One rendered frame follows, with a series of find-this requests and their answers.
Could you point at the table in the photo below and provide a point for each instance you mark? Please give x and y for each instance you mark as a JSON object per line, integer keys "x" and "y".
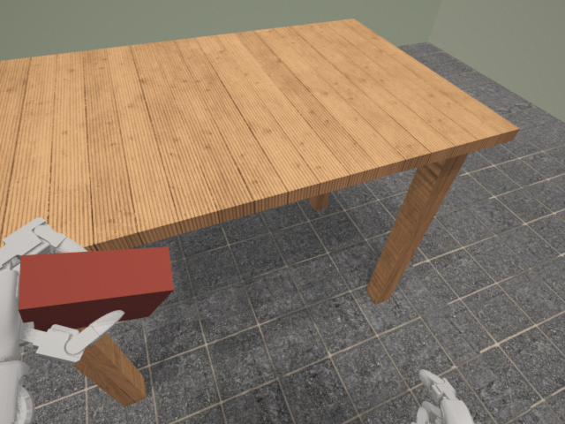
{"x": 120, "y": 147}

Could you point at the robot right hand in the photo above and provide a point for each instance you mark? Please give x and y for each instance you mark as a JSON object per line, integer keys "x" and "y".
{"x": 453, "y": 410}

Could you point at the sponge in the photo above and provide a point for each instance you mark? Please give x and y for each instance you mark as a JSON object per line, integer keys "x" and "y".
{"x": 76, "y": 289}

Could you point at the robot left forearm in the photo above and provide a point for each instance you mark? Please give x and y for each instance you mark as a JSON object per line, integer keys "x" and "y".
{"x": 16, "y": 403}

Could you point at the robot left hand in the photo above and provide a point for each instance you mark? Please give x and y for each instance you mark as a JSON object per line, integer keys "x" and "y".
{"x": 59, "y": 343}

